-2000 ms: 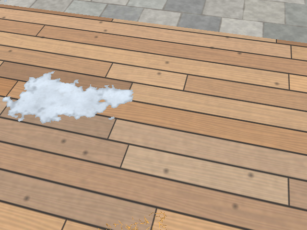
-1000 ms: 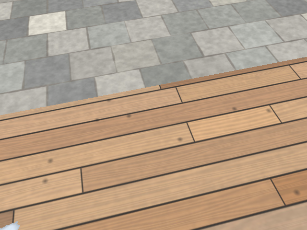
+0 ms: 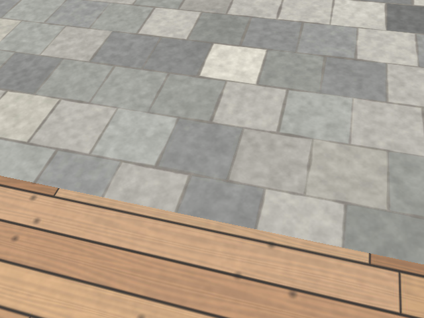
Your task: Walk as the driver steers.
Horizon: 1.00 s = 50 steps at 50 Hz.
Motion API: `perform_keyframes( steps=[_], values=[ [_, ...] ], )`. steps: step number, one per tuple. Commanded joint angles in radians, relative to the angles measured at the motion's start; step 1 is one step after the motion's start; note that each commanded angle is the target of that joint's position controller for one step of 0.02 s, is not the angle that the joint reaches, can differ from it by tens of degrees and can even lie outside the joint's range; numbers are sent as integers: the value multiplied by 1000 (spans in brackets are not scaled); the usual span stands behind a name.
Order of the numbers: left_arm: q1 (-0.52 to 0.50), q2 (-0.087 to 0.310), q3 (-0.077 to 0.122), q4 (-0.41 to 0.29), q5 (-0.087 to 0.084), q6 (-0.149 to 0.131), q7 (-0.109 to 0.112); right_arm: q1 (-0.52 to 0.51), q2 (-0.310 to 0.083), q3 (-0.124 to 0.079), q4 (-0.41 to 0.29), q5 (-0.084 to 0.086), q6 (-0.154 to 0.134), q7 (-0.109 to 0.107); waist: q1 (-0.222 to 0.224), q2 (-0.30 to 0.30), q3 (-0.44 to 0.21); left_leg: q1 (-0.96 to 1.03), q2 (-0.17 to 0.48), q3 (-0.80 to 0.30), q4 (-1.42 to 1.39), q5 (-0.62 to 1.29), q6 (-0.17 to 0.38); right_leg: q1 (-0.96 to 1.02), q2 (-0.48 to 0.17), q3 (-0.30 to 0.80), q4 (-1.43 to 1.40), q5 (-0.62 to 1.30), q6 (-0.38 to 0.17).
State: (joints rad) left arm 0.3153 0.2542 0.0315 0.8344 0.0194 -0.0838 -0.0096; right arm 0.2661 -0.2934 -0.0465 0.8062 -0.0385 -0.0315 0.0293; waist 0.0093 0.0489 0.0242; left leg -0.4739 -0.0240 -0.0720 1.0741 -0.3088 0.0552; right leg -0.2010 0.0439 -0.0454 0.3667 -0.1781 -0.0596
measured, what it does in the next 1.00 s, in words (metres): walks ahead, turning right: left foot, then right foot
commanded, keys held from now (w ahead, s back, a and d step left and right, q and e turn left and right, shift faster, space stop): w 0.20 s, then w+e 0.48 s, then e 0.32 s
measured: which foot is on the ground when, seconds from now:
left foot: up 0.00-0.28, down 0.30-0.84, up 0.86-1.00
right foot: down 0.00-0.32, up 0.34-0.80, down 0.82-1.00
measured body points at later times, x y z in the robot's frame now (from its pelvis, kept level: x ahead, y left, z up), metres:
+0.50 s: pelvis +0.25 +0.05 +0.00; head +0.27 +0.06 +0.45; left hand +0.31 +0.31 -0.14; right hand +0.31 -0.22 -0.12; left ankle +0.26 +0.12 -0.74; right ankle +0.23 -0.09 -0.66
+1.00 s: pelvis +0.46 -0.02 -0.01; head +0.50 -0.05 +0.43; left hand +0.66 +0.19 -0.14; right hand +0.45 -0.30 -0.15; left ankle +0.47 +0.14 -0.65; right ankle +0.51 -0.09 -0.74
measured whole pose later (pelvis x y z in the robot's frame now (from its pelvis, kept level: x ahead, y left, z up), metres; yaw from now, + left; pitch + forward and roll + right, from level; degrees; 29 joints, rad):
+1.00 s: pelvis +0.46 -0.02 -0.01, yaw -23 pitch +0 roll +0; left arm 0.17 0.26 0.07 0.82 0.00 0.00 0.00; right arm 0.19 -0.24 -0.04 0.82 -0.03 -0.02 -0.03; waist 0.00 0.01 0.11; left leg -0.50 0.07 0.00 1.22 -0.41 -0.04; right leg -0.35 0.12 -0.04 0.47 -0.12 -0.14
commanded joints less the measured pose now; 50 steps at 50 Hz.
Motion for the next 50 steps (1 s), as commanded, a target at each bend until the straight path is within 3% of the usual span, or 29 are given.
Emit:
perform_keyframes(
  steps=[1,6,11,13,14,15,16,17,18,19,20,21,22,25,30,34,37,39,40,41,42,43,44,45,46,47,48,50],
  values=[
    [42,118,27,-16,-10,-25,-2,3,-47,-4,-55,-7,1,9,-17,-142,-3,-148,60,12,-49,72,-23,99,-258,232,-215,198,-144],
    [103,118,28,32,-13,-16,-5,-202,-2,28,-111,3,-9,18,28,-138,34,-117,89,104,-339,229,-46,94,-211,124,-238,272,-126],
    [158,141,34,75,-7,-6,-1,-277,-25,27,-133,9,-17,7,42,-134,45,-28,61,127,-482,206,-8,165,-262,137,-170,380,-110],
    [142,156,37,84,-6,1,5,-206,-39,18,-115,4,-27,-3,-3,-125,22,83,28,129,-543,147,14,184,-266,150,-65,523,-96],
    [131,157,36,88,-11,5,5,-86,-54,8,-73,-4,-37,-12,-61,-91,-35,242,6,134,-618,165,32,159,-229,121,80,590,-79],
    [126,131,27,76,-16,3,5,77,-106,-12,-25,-21,-50,-25,-121,-38,-143,483,86,50,-632,146,65,38,-176,89,287,471,-59],
    [154,39,3,26,-38,0,2,202,-206,-36,-21,-42,-54,-39,-146,134,-286,752,383,-312,-691,0,131,-236,-60,14,618,33,-19],
    [197,84,21,37,-27,10,10,193,-223,-47,-10,-7,-35,-35,-115,197,-311,733,482,-563,-801,-32,188,-386,12,53,791,-343,-22],
    [147,125,35,48,-10,23,14,103,-145,-29,-24,8,-29,-32,-81,70,-165,611,434,-438,-814,-91,168,-427,-55,110,838,-283,-33],
    [105,96,32,47,-10,24,5,30,-82,-13,-32,14,-35,-28,-58,37,-61,488,385,-311,-856,-53,148,-422,-91,109,811,-207,-30],
    [91,75,31,51,-11,31,-1,-8,-46,-4,-32,14,-42,-28,-33,37,-15,409,338,-211,-895,10,114,-389,-114,102,771,-161,-25],
    [89,72,34,54,3,43,-7,-14,-29,1,-21,16,-51,-32,-14,57,9,358,307,-135,-914,85,94,-363,-129,99,748,-139,-15],
    [98,58,33,61,10,56,-15,-13,-27,1,-14,16,-59,-34,-1,54,11,336,290,-78,-925,148,86,-344,-129,92,753,-114,-6],
    [32,40,36,35,8,72,-30,26,-43,-9,13,26,-81,-37,12,26,16,356,282,30,-946,284,90,-409,-137,82,747,-25,8],
    [-138,21,29,-27,10,75,-45,88,-32,-9,56,21,-80,-41,-9,16,58,397,257,169,-951,382,90,-503,-140,47,572,134,26],
    [-276,7,12,-81,14,72,-59,138,-56,-15,87,20,-76,-48,-43,17,82,447,272,246,-933,473,81,-449,-121,-32,365,191,1],
    [-279,8,11,-94,24,65,-57,151,-72,-19,108,22,-60,-59,-32,18,77,518,277,308,-797,839,58,-370,-65,-96,272,121,-35],
    [-172,30,22,-68,30,59,-47,132,-102,-28,109,25,-47,-70,10,52,5,544,270,326,-608,1092,39,-244,7,-124,250,38,-71],
    [-78,52,33,-43,33,50,-40,123,-113,-32,105,28,-38,-72,45,53,-53,527,266,323,-450,1075,32,-139,35,-110,205,38,-94],
    [42,85,51,-6,43,36,-26,106,-116,-34,97,38,-32,-68,109,8,-126,448,239,332,-219,886,0,36,39,-76,88,175,-124],
    [94,188,78,5,43,28,-11,137,-60,-23,62,35,-35,-63,95,-125,-216,201,164,326,80,232,-38,285,-177,151,148,565,-174],
    [70,299,108,-26,11,44,-7,220,-13,-13,13,58,-26,-57,43,-283,-389,-114,-20,204,436,-370,-84,559,-462,600,152,1006,-403],
    [81,267,107,-45,-22,65,4,132,-67,-20,14,29,-21,-57,84,-69,-395,-145,42,55,427,-261,-83,481,-420,513,102,954,-383],
    [-3,216,93,-51,-27,72,13,67,-43,-14,-7,37,-24,-55,59,-76,-247,-164,73,51,377,-174,-81,330,-383,419,55,831,-356],
    [-61,150,75,-53,-28,78,16,46,-42,-14,-2,29,-23,-57,20,-32,-128,-144,103,50,279,-128,-85,185,-319,358,4,732,-297],
    [-92,120,66,-56,-34,80,20,40,-48,-18,-8,11,-9,-58,-9,-43,-77,-107,118,43,209,-110,-91,90,-268,315,-22,684,-260],
    [-108,102,60,-60,-30,80,21,68,-44,-18,-1,-2,13,-57,-30,-56,-73,-48,117,46,168,-95,-98,19,-238,286,-39,661,-239],
    [-105,130,66,-63,-13,70,12,89,-25,-16,-3,1,41,-56,-48,-56,-104,-3,98,54,115,-73,-107,-30,-205,265,-40,673,-226]
  ],
)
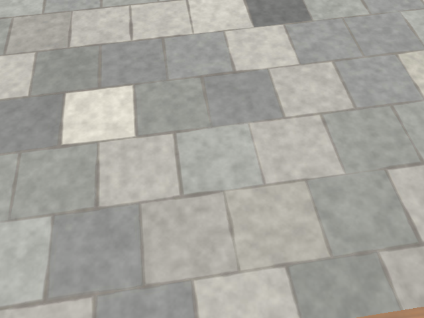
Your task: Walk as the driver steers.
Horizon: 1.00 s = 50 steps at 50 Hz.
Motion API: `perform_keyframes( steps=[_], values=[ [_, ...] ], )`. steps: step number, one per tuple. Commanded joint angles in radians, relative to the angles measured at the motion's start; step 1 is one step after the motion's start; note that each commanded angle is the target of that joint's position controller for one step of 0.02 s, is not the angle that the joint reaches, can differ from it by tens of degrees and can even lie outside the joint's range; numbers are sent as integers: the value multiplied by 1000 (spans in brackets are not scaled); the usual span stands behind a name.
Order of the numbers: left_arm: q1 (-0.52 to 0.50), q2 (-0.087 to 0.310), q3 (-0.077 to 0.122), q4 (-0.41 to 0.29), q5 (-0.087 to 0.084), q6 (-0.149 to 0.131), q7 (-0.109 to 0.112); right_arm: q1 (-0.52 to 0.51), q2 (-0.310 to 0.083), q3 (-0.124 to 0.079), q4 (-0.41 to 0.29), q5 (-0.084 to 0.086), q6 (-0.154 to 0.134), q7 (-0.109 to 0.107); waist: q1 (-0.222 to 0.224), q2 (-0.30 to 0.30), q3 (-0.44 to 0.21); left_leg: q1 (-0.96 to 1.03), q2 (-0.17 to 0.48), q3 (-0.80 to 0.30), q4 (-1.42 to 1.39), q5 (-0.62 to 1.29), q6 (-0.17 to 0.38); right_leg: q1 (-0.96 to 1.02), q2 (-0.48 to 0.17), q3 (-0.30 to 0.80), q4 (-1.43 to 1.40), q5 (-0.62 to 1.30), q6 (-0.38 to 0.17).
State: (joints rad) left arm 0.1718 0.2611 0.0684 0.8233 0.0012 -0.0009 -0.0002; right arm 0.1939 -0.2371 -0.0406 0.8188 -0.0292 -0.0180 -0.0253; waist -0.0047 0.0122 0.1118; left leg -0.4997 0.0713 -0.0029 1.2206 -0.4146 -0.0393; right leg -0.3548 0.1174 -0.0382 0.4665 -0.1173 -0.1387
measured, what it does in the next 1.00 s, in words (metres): steps on the spot: left foot, then right foot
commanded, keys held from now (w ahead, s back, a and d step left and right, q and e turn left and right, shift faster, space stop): e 0.10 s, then no key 0.24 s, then q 0.66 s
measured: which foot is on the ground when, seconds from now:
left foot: up 0.00-0.38, down 0.40-0.82, up 0.84-1.00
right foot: down 0.00-0.54, up 0.56-0.80, down 0.82-1.00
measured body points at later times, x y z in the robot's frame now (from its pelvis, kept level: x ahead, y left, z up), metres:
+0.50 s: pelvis +0.06 +0.06 +0.01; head +0.08 +0.08 +0.46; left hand +0.19 +0.29 -0.13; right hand +0.13 -0.21 -0.11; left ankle +0.08 +0.15 -0.73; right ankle +0.08 -0.04 -0.73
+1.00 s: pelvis +0.05 +0.03 +0.02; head +0.08 +0.01 +0.46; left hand +0.10 +0.32 -0.09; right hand +0.20 -0.24 -0.12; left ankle +0.00 +0.14 -0.65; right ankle +0.06 -0.06 -0.73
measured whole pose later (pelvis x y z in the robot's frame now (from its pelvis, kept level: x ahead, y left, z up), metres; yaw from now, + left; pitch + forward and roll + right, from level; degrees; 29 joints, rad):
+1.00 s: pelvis +0.05 +0.03 +0.02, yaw +10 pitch +0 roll +1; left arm 0.21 0.26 0.03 0.80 0.02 0.02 0.05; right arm 0.18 -0.34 -0.09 0.83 -0.02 0.08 0.02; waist 0.00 0.05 0.06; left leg -0.44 -0.07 -0.06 1.04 -0.42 -0.03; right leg -0.18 0.02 -0.04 0.39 -0.22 -0.06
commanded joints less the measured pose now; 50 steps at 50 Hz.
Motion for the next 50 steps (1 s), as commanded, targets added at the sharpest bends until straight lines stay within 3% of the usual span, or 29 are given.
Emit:
perform_keyframes(
  steps=[1,5,9,15,17,18,19,20,21,22,24,25,27,29,32,34,38,40,41,42,43,44,45,47,50],
  values=[
    [42,142,34,-55,9,-15,0,156,-77,-22,-20,-5,33,-1,-35,-25,-205,23,-2,-16,-59,49,-15,117,-269,257,-142,586,-142],
    [69,157,41,-63,11,-2,2,60,-97,-28,-58,-5,49,-6,-1,-73,-199,-37,-6,-36,-163,102,-24,119,-246,322,-172,290,-112],
    [102,144,37,-60,17,9,6,2,-99,-27,-71,3,55,-10,31,-99,-180,-57,-10,-50,-269,115,-18,166,-259,375,-194,107,-99],
    [103,135,26,-49,32,18,6,-4,-92,-19,-74,22,47,-16,44,-120,-161,90,-61,-27,-454,15,24,168,-271,405,-145,176,-98],
    [90,134,21,-42,29,23,9,28,-87,-16,-65,28,42,-21,31,-122,-157,169,-83,-13,-574,8,43,167,-273,424,-114,235,-85],
    [70,117,11,-38,23,25,15,73,-70,-10,-46,28,39,-22,2,-104,-162,247,-82,-4,-710,74,54,157,-263,406,-90,243,-62],
    [64,87,-4,-32,15,24,21,106,-49,-1,-28,23,30,-22,-19,-76,-162,365,-61,-23,-901,215,66,110,-241,382,-70,185,-17],
    [106,29,-25,-25,13,17,23,78,-81,1,-30,3,17,-26,24,33,-163,423,64,-186,-1005,259,89,72,-186,325,-18,43,44],
    [170,16,-30,-11,2,15,22,-26,-143,1,-63,0,9,-20,98,143,-137,377,220,-363,-1000,499,161,44,-67,201,-20,-164,86],
    [142,57,-24,15,14,21,28,-43,-110,10,-54,6,6,-4,77,127,-131,253,225,-333,-957,563,213,184,-89,169,-52,-193,94],
    [58,99,-14,15,21,18,31,-36,-144,-2,-43,19,3,12,44,147,-105,258,107,-278,-931,453,156,212,-85,168,-80,-66,97],
    [36,116,-8,11,20,16,30,-16,-167,-10,-40,24,5,11,31,168,-106,272,86,-282,-926,442,145,201,-85,150,-58,-49,104],
    [57,110,-11,20,14,12,32,-8,-187,-22,-40,29,11,12,33,160,-116,302,88,-307,-899,494,167,158,-86,116,-18,-77,120],
    [40,104,-9,18,11,11,43,35,-193,-35,-37,26,20,16,7,121,-119,301,102,-361,-877,544,202,116,-72,86,56,-143,130],
    [33,82,-9,4,10,15,45,38,-205,-51,-42,20,35,15,1,133,-119,331,143,-444,-861,610,269,17,-51,72,174,-296,123],
    [14,84,-8,-14,4,14,46,49,-211,-60,-37,14,42,12,-10,110,-130,368,158,-490,-862,667,292,-38,-55,93,259,-364,120],
    [39,87,-14,-31,-6,1,46,-21,-222,-76,-46,21,64,18,15,95,-159,355,82,-458,-837,620,230,43,-54,98,125,-286,127],
    [115,101,-11,-18,2,-5,52,-84,-211,-75,-66,31,73,25,60,77,-166,237,2,-416,-783,465,151,227,-67,107,-121,-135,118],
    [123,182,6,-24,22,-6,61,-68,-162,-62,-82,35,70,27,41,-60,-160,124,-86,-332,-659,248,93,301,-230,280,-247,-173,77],
    [33,280,24,-62,24,2,61,3,-112,-51,-83,34,67,21,-4,-268,-138,-24,-255,-126,-476,-98,51,303,-458,528,-303,-53,-23],
    [43,240,17,-65,31,8,54,20,-200,-70,-57,5,70,13,1,-178,-148,22,-173,-99,-257,-179,45,216,-518,501,-239,96,-109],
    [16,170,-3,-77,25,9,50,27,-209,-78,-38,7,73,16,-21,-92,-125,36,-155,-111,-179,-135,47,179,-469,417,-224,156,-109],
    [-22,139,-12,-86,21,10,50,38,-194,-78,-24,6,79,21,-38,-67,-90,37,-140,-101,-124,-75,40,156,-403,314,-210,167,-78],
    [-30,142,-14,-96,24,6,56,47,-178,-71,-19,6,89,42,-34,-136,-94,-7,-134,-72,-102,-14,16,223,-331,200,-185,233,-42],
    [54,158,-6,-77,23,6,52,-12,-168,-62,-41,15,94,59,20,-132,-111,-40,-122,-41,-170,-11,-12,332,-349,165,-155,321,-65]
  ],
)
Velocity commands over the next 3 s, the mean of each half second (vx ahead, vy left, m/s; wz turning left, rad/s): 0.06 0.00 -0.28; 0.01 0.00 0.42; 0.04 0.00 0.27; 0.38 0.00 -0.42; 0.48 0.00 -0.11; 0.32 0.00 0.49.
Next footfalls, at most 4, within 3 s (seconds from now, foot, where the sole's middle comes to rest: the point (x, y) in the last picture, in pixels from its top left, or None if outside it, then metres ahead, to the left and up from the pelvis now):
0.40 left None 0.12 0.15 -0.77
0.82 right None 0.10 -0.05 -0.77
1.26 left None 0.03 0.15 -0.77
1.88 right None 0.28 -0.06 -0.77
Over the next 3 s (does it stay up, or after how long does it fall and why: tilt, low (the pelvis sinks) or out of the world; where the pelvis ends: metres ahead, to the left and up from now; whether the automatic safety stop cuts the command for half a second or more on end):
stays up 0.75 -0.05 0.00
